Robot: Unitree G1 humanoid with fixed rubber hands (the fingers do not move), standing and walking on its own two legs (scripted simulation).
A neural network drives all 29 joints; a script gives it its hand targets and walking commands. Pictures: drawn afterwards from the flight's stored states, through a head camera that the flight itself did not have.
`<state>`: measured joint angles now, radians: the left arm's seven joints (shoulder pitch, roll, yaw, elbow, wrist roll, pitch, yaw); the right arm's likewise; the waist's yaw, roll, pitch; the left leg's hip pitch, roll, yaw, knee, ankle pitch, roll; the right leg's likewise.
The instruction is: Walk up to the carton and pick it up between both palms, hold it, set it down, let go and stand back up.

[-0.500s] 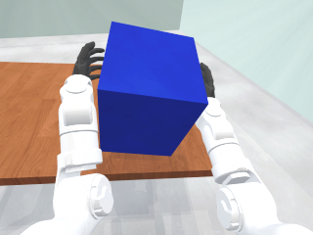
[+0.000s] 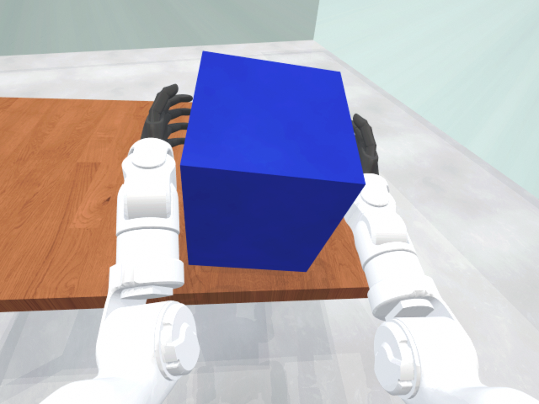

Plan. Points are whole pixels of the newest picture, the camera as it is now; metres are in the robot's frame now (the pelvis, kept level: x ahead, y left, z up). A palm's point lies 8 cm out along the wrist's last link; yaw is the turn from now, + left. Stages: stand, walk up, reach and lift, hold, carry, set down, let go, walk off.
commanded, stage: set down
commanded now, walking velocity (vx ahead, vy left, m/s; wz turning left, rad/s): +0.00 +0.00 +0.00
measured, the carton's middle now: (260, 173) +0.41 +0.00 +0.16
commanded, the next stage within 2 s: none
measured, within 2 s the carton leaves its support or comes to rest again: rests again in 2.00 s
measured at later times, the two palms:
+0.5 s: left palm (172, 163) +0.42 +0.13 +0.18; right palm (361, 183) +0.39 -0.16 +0.16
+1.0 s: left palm (181, 176) +0.43 +0.12 +0.14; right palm (360, 194) +0.39 -0.17 +0.13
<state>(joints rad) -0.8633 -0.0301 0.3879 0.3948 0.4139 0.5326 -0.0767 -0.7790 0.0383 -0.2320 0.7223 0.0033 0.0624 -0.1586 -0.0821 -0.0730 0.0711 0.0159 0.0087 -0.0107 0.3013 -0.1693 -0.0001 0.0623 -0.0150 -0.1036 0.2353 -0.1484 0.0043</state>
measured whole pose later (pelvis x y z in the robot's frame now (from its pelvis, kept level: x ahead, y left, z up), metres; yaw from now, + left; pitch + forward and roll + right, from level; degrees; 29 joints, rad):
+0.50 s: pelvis +0.01 +0.00 +0.00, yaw -1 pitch -6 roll -1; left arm -0.80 -0.03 0.37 0.51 0.37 0.41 -0.04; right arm -0.74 0.04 -0.26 0.77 -0.04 0.00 -0.15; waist -0.08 -0.07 0.06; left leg -0.02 0.02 0.00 0.31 -0.18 -0.01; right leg 0.03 -0.01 -0.10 0.23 -0.15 0.00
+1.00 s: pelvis +0.01 +0.00 +0.00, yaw -2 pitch -3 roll -1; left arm -0.83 -0.04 0.42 0.69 0.38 0.29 -0.02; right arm -0.74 0.07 -0.40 0.84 -0.17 -0.06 -0.11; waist -0.06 -0.06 0.04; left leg -0.06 0.02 0.02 0.29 -0.17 -0.01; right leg -0.03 -0.01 -0.08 0.22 -0.14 0.00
